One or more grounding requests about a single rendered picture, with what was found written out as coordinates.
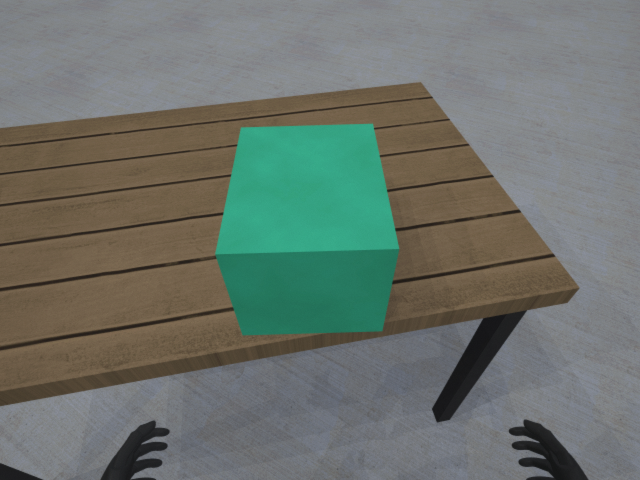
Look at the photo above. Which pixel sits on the table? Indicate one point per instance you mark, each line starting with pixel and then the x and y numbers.
pixel 109 228

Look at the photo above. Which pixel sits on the left robot hand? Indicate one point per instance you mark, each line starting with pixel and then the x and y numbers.
pixel 124 465

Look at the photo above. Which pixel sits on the carton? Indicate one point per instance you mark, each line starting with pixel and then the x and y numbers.
pixel 307 242

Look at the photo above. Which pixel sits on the right robot hand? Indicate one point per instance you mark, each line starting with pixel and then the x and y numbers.
pixel 559 463

